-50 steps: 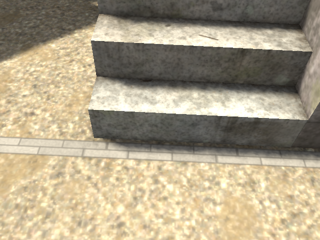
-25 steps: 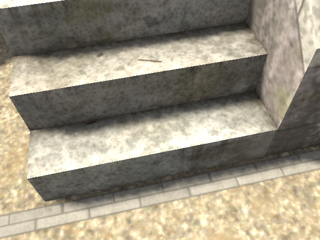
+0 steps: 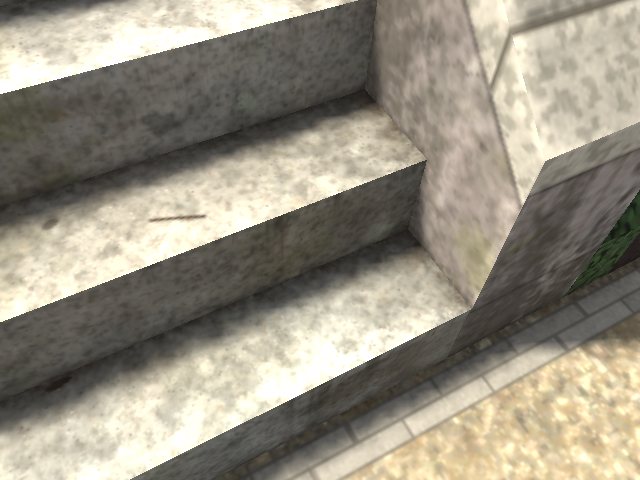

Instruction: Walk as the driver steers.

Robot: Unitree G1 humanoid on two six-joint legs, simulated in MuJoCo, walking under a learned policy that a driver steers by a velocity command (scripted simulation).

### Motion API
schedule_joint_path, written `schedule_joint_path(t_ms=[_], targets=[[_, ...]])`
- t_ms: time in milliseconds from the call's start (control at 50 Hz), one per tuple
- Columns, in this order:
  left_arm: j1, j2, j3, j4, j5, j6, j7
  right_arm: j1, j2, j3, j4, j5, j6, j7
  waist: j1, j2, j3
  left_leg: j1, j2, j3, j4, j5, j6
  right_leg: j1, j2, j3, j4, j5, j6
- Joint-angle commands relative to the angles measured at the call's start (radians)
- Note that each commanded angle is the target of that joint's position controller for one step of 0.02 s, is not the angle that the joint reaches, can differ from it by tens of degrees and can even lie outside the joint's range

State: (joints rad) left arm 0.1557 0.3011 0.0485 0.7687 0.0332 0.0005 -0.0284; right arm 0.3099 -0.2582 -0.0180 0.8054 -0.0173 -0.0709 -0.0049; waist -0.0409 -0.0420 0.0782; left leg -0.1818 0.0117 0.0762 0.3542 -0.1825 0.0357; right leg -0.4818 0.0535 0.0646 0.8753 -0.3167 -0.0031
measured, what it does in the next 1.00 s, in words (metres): steps on the spot, turning left: right foot, then left foot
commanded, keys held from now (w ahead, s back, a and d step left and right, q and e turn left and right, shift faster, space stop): no key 0.12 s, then q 0.88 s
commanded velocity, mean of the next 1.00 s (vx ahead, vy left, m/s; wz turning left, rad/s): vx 0.04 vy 0.00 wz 0.34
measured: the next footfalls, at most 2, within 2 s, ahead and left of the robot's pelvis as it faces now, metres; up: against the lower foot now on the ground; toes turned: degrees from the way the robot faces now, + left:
right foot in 0.14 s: +0.13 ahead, -0.11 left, +0.00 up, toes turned +1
left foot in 0.62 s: +0.04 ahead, +0.14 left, +0.00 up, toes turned +16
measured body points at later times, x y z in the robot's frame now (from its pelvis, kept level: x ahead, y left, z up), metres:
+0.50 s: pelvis +0.03 +0.00 -0.01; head +0.06 +0.01 +0.44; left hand +0.16 +0.30 -0.11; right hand +0.19 -0.28 -0.12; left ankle +0.00 +0.11 -0.70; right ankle +0.09 -0.11 -0.75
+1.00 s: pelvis +0.00 +0.06 +0.00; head +0.02 +0.10 +0.45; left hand +0.02 +0.39 -0.12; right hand +0.25 -0.15 -0.08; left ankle +0.00 +0.13 -0.75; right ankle +0.09 -0.10 -0.70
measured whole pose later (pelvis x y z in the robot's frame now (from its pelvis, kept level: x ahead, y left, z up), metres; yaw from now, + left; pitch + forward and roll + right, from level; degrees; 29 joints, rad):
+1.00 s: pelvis +0.00 +0.06 +0.00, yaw +25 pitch +2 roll -3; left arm 0.07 0.32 0.08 0.85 0.00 0.00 0.06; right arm 0.15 -0.31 -0.06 0.73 0.00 0.01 -0.04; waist -0.02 -0.01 0.04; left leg -0.30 -0.08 -0.14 0.43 -0.15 0.07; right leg -0.45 0.03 0.10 0.81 -0.31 0.09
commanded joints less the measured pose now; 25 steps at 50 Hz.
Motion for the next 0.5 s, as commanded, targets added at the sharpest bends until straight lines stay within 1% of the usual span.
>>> schedule_joint_path(t_ms=[20,60,80,100,120,140,160,180,200,220,240,260,280,300,320,340,360,380,400,420,440,460,480,500], targets=[[0.053,0.018,-0.013,-0.02,-0.004,0.003,0.004,-0.022,-0.132,-0.027,-0.028,0.003,-0.005,-0.002,0.039,0.212,-0.146,0.066,0.197,-0.067,-0.018,0.818,0.126,0.145,-0.017,-0.061,-0.156,0.074,-0.001],[0.029,0.024,-0.019,-0.012,-0.005,0.001,0.011,0.006,-0.14,-0.03,0.001,0.006,0.004,-0.001,0.024,0.211,-0.144,0.072,0.203,-0.083,0.008,0.76,0.125,0.19,-0.02,-0.082,-0.238,0.097,-0.013],[0.027,0.025,-0.021,-0.005,-0.006,-0.003,0.015,0.008,-0.14,-0.03,0.013,0.01,0.009,-0.002,0.026,0.202,-0.139,0.07,0.207,-0.096,0.025,0.706,0.122,0.218,-0.024,-0.086,-0.292,0.115,-0.023],[0.035,0.02,-0.025,0.006,-0.003,-0.011,0.02,-0.004,-0.134,-0.028,0.02,0.017,0.014,-0.004,0.043,0.178,-0.133,0.047,0.199,-0.099,0.056,0.625,0.105,0.277,-0.027,-0.088,-0.385,0.173,-0.037],[0.034,0.028,-0.027,0.015,0.005,-0.02,0.025,0.002,-0.124,-0.024,0.031,0.019,0.018,-0.008,0.055,0.134,-0.13,0.012,0.177,-0.1,0.087,0.508,0.071,0.351,-0.043,-0.056,-0.494,0.265,-0.05],[0.053,0.063,-0.024,0.028,0.015,-0.029,0.037,0.026,-0.082,-0.007,0.03,0.012,0.014,-0.008,0.052,0.052,-0.169,-0.062,0.15,-0.103,0.11,0.316,0.03,0.489,-0.163,0.059,-0.528,0.444,-0.066],[0.05,0.109,-0.023,0.023,0.015,-0.032,0.05,0.09,-0.035,0.006,0.028,0.004,0.017,-0.005,0.004,-0.081,-0.185,-0.125,0.083,-0.074,0.132,-0.096,0.001,0.558,-0.348,0.211,-0.491,0.767,-0.115],[0.014,0.086,-0.025,0.038,-0.024,-0.023,0.058,0.128,-0.017,0.014,0.074,0.017,0.042,-0.016,0.01,-0.114,-0.191,-0.021,0.041,-0.07,0.096,-0.238,-0.005,0.427,-0.37,0.213,-0.504,0.678,-0.203],[-0.053,0.052,-0.036,0.032,-0.03,-0.022,0.06,0.096,-0.053,0.008,0.085,0.009,0.055,-0.024,-0.007,-0.081,-0.125,0.004,0.037,-0.083,0.052,-0.185,-0.01,0.371,-0.308,0.17,-0.515,0.552,-0.168],[-0.085,0.054,-0.035,0.03,-0.028,-0.023,0.062,0.046,-0.082,0.0,0.081,0.001,0.06,-0.024,0.004,-0.082,-0.095,0.005,0.032,-0.096,0.031,-0.098,-0.014,0.357,-0.252,0.119,-0.51,0.493,-0.121],[-0.068,0.066,-0.031,0.043,-0.024,-0.023,0.07,0.016,-0.112,-0.008,0.076,0.005,0.061,-0.021,0.019,-0.084,-0.095,-0.001,0.031,-0.107,0.043,-0.031,-0.016,0.37,-0.218,0.086,-0.507,0.471,-0.099],[-0.035,0.091,-0.021,0.059,-0.029,-0.023,0.077,0.007,-0.126,-0.014,0.077,0.009,0.06,-0.017,0.029,-0.074,-0.093,-0.019,0.031,-0.115,0.07,0.014,-0.015,0.387,-0.201,0.062,-0.502,0.471,-0.092],[-0.119,0.184,0.02,0.013,-0.039,-0.017,0.079,-0.071,-0.19,-0.033,0.038,0.023,0.056,-0.032,0.039,-0.06,-0.096,-0.122,0.019,-0.088,0.11,0.003,-0.022,0.438,-0.165,0.044,-0.447,0.466,-0.1],[-0.099,0.164,0.021,0.011,-0.036,-0.01,0.087,-0.082,-0.16,-0.029,0.031,0.023,0.051,-0.039,0.05,-0.048,-0.144,-0.169,0.017,-0.089,0.17,-0.006,-0.031,0.487,-0.21,0.07,-0.442,0.533,-0.133],[-0.058,0.148,0.024,0.017,-0.035,-0.002,0.096,-0.076,-0.126,-0.024,0.026,0.024,0.051,-0.041,0.058,-0.054,-0.172,-0.205,0.009,-0.077,0.248,-0.054,-0.048,0.515,-0.278,0.116,-0.455,0.6,-0.18],[-0.03,0.138,0.027,0.023,-0.034,0.007,0.104,-0.075,-0.101,-0.024,0.021,0.026,0.056,-0.04,0.066,-0.083,-0.182,-0.25,-0.004,-0.063,0.355,-0.205,-0.066,0.523,-0.354,0.168,-0.483,0.655,-0.234],[-0.009,0.135,0.028,0.018,-0.02,0.01,0.111,-0.092,-0.11,-0.033,0.015,0.027,0.065,-0.038,0.093,-0.121,-0.185,-0.307,-0.002,-0.078,0.588,-0.448,-0.087,0.509,-0.443,0.234,-0.521,0.709,-0.3],[-0.01,0.132,0.027,0.012,-0.012,0.006,0.114,-0.086,-0.127,-0.048,0.014,0.034,0.077,-0.035,0.085,-0.084,-0.176,-0.343,0.02,-0.11,0.781,-0.515,-0.103,0.462,-0.485,0.238,-0.552,0.702,-0.336],[-0.067,0.127,0.025,0.0,-0.019,0.0,0.116,-0.071,-0.124,-0.054,0.015,0.036,0.089,-0.033,0.042,-0.035,-0.155,-0.342,0.056,-0.14,0.818,-0.471,-0.105,0.399,-0.466,0.181,-0.573,0.586,-0.312],[-0.14,0.125,0.026,-0.009,-0.03,-0.007,0.116,-0.068,-0.107,-0.052,0.013,0.033,0.101,-0.035,0.008,-0.026,-0.125,-0.319,0.083,-0.144,0.747,-0.412,-0.107,0.332,-0.421,0.111,-0.596,0.455,-0.263],[-0.176,0.122,0.026,-0.011,-0.034,-0.011,0.116,-0.089,-0.098,-0.049,0.006,0.023,0.105,-0.038,0.007,-0.028,-0.109,-0.292,0.079,-0.112,0.693,-0.366,-0.115,0.292,-0.383,0.058,-0.607,0.408,-0.235],[-0.193,0.131,0.029,-0.007,-0.031,-0.008,0.114,-0.1,-0.086,-0.045,-0.001,0.015,0.106,-0.036,0.006,-0.037,-0.111,-0.255,0.075,-0.086,0.647,-0.338,-0.124,0.263,-0.36,0.01,-0.608,0.405,-0.226],[-0.205,0.137,0.031,-0.003,-0.028,-0.004,0.114,-0.107,-0.079,-0.04,-0.01,0.014,0.103,-0.031,0.005,-0.047,-0.124,-0.208,0.073,-0.068,0.584,-0.313,-0.124,0.245,-0.342,-0.035,-0.602,0.411,-0.221],[-0.2,0.146,0.035,0.0,-0.027,0.0,0.113,-0.123,-0.081,-0.038,-0.02,0.017,0.099,-0.023,0.014,-0.056,-0.141,-0.182,0.07,-0.054,0.521,-0.279,-0.119,0.257,-0.337,-0.058,-0.594,0.418,-0.222]])
Velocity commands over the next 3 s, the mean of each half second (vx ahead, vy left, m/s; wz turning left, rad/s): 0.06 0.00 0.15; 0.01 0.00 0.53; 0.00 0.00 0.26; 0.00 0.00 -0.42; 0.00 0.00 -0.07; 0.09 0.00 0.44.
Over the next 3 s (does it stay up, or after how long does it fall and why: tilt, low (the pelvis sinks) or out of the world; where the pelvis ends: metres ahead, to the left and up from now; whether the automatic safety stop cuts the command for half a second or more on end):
stays up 0.01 0.08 0.00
